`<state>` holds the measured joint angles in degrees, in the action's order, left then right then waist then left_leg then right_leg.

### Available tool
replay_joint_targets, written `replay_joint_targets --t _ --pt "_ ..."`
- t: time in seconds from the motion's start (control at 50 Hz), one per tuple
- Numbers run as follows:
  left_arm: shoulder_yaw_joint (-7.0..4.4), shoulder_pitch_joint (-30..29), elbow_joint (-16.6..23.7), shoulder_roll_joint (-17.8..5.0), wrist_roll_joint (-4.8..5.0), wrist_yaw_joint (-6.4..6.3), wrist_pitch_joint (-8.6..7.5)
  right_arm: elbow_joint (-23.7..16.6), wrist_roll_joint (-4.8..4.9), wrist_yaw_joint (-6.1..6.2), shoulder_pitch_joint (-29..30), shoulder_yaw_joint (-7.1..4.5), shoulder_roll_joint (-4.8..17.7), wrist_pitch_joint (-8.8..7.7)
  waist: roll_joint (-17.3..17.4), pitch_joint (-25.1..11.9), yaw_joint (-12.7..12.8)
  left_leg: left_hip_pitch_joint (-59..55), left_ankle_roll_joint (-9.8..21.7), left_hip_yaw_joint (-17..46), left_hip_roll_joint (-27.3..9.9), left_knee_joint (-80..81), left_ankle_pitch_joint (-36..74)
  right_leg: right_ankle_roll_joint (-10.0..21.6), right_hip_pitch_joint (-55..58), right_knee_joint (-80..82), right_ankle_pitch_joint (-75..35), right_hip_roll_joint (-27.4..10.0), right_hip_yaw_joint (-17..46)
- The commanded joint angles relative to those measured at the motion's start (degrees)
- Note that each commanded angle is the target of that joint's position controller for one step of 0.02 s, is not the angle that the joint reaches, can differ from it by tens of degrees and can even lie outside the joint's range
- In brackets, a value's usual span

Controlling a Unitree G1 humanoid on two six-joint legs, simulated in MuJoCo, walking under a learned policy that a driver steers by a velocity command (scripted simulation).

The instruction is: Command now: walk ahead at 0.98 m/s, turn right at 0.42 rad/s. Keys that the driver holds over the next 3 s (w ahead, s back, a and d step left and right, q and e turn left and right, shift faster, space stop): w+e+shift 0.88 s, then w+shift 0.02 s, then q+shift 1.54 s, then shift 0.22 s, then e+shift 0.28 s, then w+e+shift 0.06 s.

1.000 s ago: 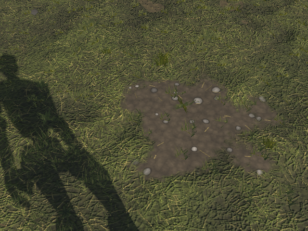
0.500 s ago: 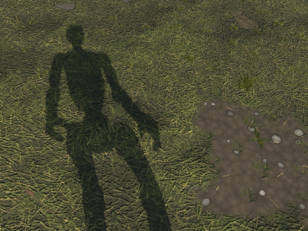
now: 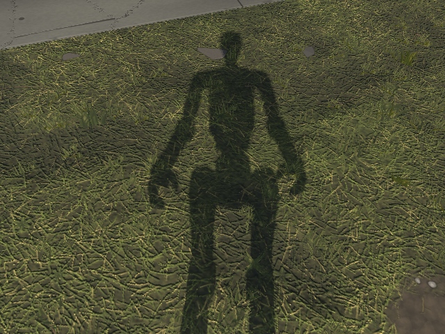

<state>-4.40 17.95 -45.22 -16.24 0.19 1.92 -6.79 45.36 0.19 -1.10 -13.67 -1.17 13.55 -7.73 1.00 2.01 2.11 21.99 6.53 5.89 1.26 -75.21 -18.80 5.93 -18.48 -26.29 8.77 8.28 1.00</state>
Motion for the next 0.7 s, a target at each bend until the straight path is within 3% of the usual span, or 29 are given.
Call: replay_joint_targets --t 0.02,0.06,0.1,0.14,0.18,0.22,0.24,0.26,0.28,0.3,0.32,0.34,0.36,0.38,0.4,0.44,0.46,0.52,0.6,0.64,0.66,0.68,0.7 --pt "0.37 1.4 2.9 -1.8 0.5 0.1 -0.6 -7.1 -0.88 0.1 2.1 -0.27 3.2 -2.24 -0.2 -1.4 -3.6 16.7 -1.6 2.8 -5.3 7.3 0.9 12.5 11.5 16.9 9.5 -14.3 29.5" --pt "0.51 1.7 2.6 -2.5 1.52 -0.78 -0.49 -9.1 -1.47 0.64 5.1 0.25 2.9 -2.18 -0.4 2.5 -4.7 15.5 -4.4 0.8 -6.2 15.7 2.1 12.8 3.1 17.8 6.2 -14.1 27.0" --pt "-0.12 1.8 3.3 -4.4 1.84 -1.94 -0.36 -11.9 -1.73 0.45 12.2 1.16 2.2 -2.51 -1.1 4.7 -2.9 7.1 -6.2 -1.7 -4.9 28.6 13.2 10.6 -6.7 18.7 4.1 -11.2 21.9" --pt "-0.82 3.7 3.4 -6.3 2.27 -2.31 -0.01 -13.5 -1.2 0.16 16.3 1.07 2.2 -2.58 -3.2 4.1 -0.8 -5.8 -8.0 -3.0 -1.7 36.6 24.3 8.3 -13.9 18.6 4.3 -9.7 20.4" --pt "-0.93 6.4 3.1 -6.3 3.24 -2.34 0.31 -14.4 0.23 0.77 17.0 -0.33 5.1 -2.08 -4.7 2.8 -0.1 -9.0 -9.2 -0.9 -0.9 41.9 26.1 6.5 -9.0 16.1 7.4 -10.7 23.2" --pt "-0.62 8.6 2.6 -4.8 3.43 -2.37 1.01 -14.8 1.28 1.45 16.7 -1.74 7.4 -1.95 -5.2 1.4 -0.5 -9.2 -8.7 0.0 -0.6 45.6 20.0 4.7 -0.8 9.9 5.1 -11.4 25.0" --pt "-0.59 8.7 2.5 -4.8 3.06 -2.31 1.4 -14.5 1.47 1.75 13.3 -2.83 8.9 -2.12 -5.7 -0.8 -2.8 -12.5 -7.6 -0.7 0.0 46.4 15.4 3.3 1.9 3.8 -3.1 -10.9 24.6" --pt "-0.4 7.3 3.1 -4.6 2.31 -1.95 1.58 -13.5 1.59 2.06 5.6 -3.98 10.7 -2.27 -5.6 -5.7 -7.5 -21.0 -5.8 -0.1 -2.1 45.9 13.9 1.3 1.0 -7.7 -10.5 -8.9 22.2" --pt "0.76 5.2 5.2 -1.5 0.29 -1.64 1.75 -11.6 1.36 2.82 -9.0 -5.13 14.2 -1.81 -1.6 -16.8 -13.8 -38.3 -2.1 8.5 -11.7 43.6 3.2 -0.5 -7.6 -27.0 -7.0 -6.7 17.8" --pt "3.2 15.2 7.3 5.8 3.12 -1.43 0.97 -9.6 -0.54 1.99 -14.9 -5.92 19.4 -1.06 22.7 -28.2 -8.5 -55.8 8.0 41.7 -27.7 53.0 -16.2 -2.6 -24.7 -48.1 22.7 -2.1 11.6" --pt "3.03 13.5 6.8 1.5 5.39 -2.36 1.28 -9.3 -0.16 1.41 -13.1 -5.51 15.0 -0.64 22.5 -23.1 -9.1 -51.4 8.0 51.2 -28.0 58.7 -32.4 -2.2 -34.2 -57.5 18.8 -8.3 9.4" --pt "2.22 5.8 7.2 -2.0 4.37 -2.74 1.73 -9.3 0.44 1.68 -10.2 -4.66 10.3 -0.24 14.1 -12.2 -10.6 -43.8 5.4 40.4 -24.8 59.4 -25.6 -2.1 -38.1 -59.8 14.1 -10.1 7.0" --pt "1.96 1.4 7.9 -2.5 2.78 -2.63 2.11 -8.3 0.02 1.75 -7.9 -4.06 8.6 0.33 5.1 -7.0 -9.5 -35.8 4.0 29.7 -22.7 58.6 -12.5 -2.1 -36.3 -58.4 10.5 -12.6 5.6" --pt "1.73 -1.9 9.0 -2.1 1.64 -2.19 2.4 -7.6 -0.9 1.51 -5.8 -3.6 7.0 0.67 1.9 -3.4 -8.0 -28.3 3.2 22.2 -19.9 59.4 -3.4 -2.0 -33.4 -55.6 8.7 -14.2 5.4" --pt "1.59 -2.5 10.0 -0.7 1.88 -1.57 3.06 -6.6 -1.59 1.36 -3.8 -3.21 5.6 0.68 2.9 -1.0 -5.5 -22.6 2.6 16.4 -18.2 60.7 0.8 -1.8 -30.9 -53.9 8.0 -15.9 5.8" --pt "1.99 -3.6 11.7 1.4 2.99 -0.78 4.63 -5.0 -0.56 0.74 -1.5 -3.02 3.7 0.48 4.5 1.1 -3.3 -17.9 1.7 7.9 -17.2 62.7 7.3 -1.9 -30.4 -51.5 8.7 -18.2 5.4" --pt "2.14 -4.6 12.5 1.6 2.6 -0.52 5.08 -4.3 -0.15 0.64 -1.0 -3.22 4.2 0.33 3.7 1.7 -2.6 -16.9 1.7 4.6 -17.1 63.5 11.4 -2.1 -31.2 -50.9 6.8 -18.5 5.1" --pt "2.38 -7.1 14.2 0.3 1.53 0.33 5.07 -3.6 -0.33 1.2 2.0 -3.85 7.5 -0.06 1.9 4.1 -0.8 -13.2 0.8 -5.6 -15.6 66.1 18.0 -3.2 -30.3 -42.6 -3.6 -18.7 4.1" --pt "2.33 -17.0 16.3 -1.4 1.26 2.32 4.13 -1.7 -0.32 1.73 -2.5 -4.43 12.2 -0.07 -2.7 7.0 -4.4 -16.5 -2.2 -15.4 -13.5 67.9 24.2 -1.2 -23.9 -24.2 -15.4 -15.2 -3.9" --pt "1.61 -18.6 17.1 -3.5 1.79 3.02 3.7 -1.4 -0.69 1.77 -4.5 -4.81 15.6 0.57 0.1 5.2 -3.6 -20.9 -3.5 -18.2 -13.7 63.4 49.0 0.9 -17.0 -19.3 -13.0 -10.5 -9.1" --pt "0.85 -17.7 17.4 -5.4 2.12 3.1 3.69 -1.4 -0.86 2.07 -5.6 -5.12 17.4 1.23 2.9 3.0 -1.9 -24.4 -3.8 -18.7 -14.3 58.5 65.2 1.8 -14.0 -19.3 -9.3 -7.7 -11.3" --pt "-0.16 -13.2 16.8 -7.3 2.52 3.03 3.92 -1.6 -0.9 2.39 -5.5 -5.47 19.1 2.05 5.8 -0.1 1.6 -26.0 -3.8 -18.9 -15.4 50.4 78.4 2.9 -8.8 -19.9 -4.8 -5.5 -12.5" --pt "-1.83 -3.3 14.7 -10.4 2.71 2.8 4.38 -2.5 -0.83 2.53 -4.0 -5.72 19.9 2.67 7.8 -5.3 7.1 -22.9 -3.1 -18.4 -16.2 37.7 85.8 4.7 3.3 -20.5 -1.3 -3.6 -12.6"
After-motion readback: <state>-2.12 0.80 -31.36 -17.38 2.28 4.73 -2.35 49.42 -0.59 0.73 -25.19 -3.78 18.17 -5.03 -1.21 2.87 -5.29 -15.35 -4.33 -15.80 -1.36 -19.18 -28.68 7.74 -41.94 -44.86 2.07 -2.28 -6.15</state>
